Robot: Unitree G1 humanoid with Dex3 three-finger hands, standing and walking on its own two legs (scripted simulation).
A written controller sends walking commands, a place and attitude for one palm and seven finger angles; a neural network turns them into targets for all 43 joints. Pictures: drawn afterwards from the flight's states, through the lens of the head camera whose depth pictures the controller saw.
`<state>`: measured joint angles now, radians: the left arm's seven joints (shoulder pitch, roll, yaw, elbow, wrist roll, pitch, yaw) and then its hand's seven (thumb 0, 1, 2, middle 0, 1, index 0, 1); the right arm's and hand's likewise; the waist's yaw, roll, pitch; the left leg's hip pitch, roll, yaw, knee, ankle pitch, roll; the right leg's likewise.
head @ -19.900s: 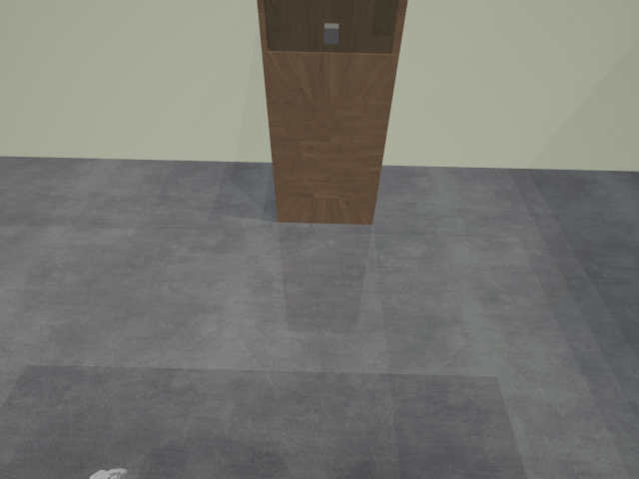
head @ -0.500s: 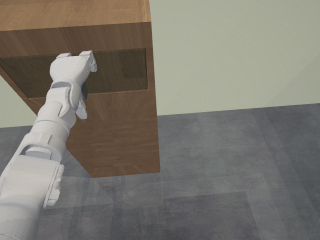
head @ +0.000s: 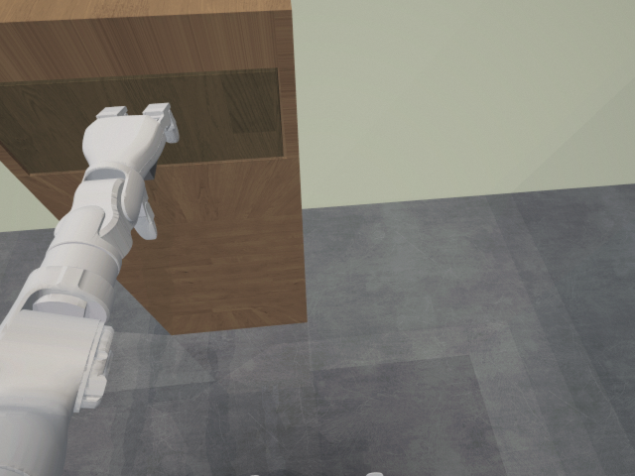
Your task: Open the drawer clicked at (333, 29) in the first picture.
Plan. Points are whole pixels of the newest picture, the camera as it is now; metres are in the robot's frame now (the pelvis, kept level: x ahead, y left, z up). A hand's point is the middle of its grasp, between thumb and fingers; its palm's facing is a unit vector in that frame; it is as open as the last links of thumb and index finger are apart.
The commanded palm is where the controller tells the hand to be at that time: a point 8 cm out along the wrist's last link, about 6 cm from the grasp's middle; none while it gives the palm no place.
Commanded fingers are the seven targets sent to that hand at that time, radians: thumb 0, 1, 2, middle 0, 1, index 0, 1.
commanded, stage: lower the fingers behind the handle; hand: left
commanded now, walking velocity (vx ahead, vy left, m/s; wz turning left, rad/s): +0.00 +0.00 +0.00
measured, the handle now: (136, 147) +0.53 +0.22 +0.09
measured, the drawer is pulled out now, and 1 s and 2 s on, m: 0.00 0.00 0.00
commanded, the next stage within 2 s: close the thumb around the handle in 0.42 s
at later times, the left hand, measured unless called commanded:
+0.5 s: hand (145, 171) +0.50 +0.21 +0.08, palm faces -0.03 -0.02 -1.00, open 13.7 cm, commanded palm +0.48 +0.21 +0.13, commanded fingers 0.00 -0.50 0.30 -0.30 -1.20 -0.30 -1.20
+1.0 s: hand (145, 174) +0.49 +0.20 +0.08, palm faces -0.05 -0.02 -1.00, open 8.3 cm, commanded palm +0.48 +0.21 +0.13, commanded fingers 0.00 0.90 0.90 -0.40 -1.35 -0.40 -1.35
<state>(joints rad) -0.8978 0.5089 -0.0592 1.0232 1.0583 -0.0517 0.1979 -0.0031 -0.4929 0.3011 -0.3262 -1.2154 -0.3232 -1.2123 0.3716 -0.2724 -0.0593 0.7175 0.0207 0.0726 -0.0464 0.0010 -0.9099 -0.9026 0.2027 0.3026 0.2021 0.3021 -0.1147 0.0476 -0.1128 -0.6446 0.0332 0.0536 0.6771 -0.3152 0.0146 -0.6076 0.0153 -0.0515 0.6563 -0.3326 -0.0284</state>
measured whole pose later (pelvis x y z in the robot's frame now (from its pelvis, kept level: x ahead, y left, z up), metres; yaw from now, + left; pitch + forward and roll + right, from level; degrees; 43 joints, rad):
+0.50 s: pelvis +0.00 +0.01 +0.00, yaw +0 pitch +16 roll -1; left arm -0.92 0.47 -0.08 1.07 1.06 0.01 0.22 0.00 -0.49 0.30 -0.33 -1.22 -0.35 -1.22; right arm 0.35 -0.25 -0.04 0.71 0.02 0.08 -0.04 0.00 -0.91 -0.90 0.20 0.30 0.20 0.30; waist -0.12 0.06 -0.13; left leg -0.63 0.02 0.07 0.68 -0.32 0.03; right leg -0.60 0.01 -0.04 0.65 -0.33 -0.01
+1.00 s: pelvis +0.00 +0.01 +0.00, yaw +0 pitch +16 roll -1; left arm -0.93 0.47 -0.08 1.09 1.06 0.02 0.20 0.00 0.31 0.66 -0.37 -1.30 -0.37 -1.29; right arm 0.36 -0.26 -0.04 0.71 0.02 0.08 -0.04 0.00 -0.91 -0.90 0.20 0.30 0.20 0.30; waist -0.12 0.06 -0.13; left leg -0.63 0.03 0.06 0.68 -0.32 0.02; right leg -0.59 0.01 -0.04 0.65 -0.33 -0.02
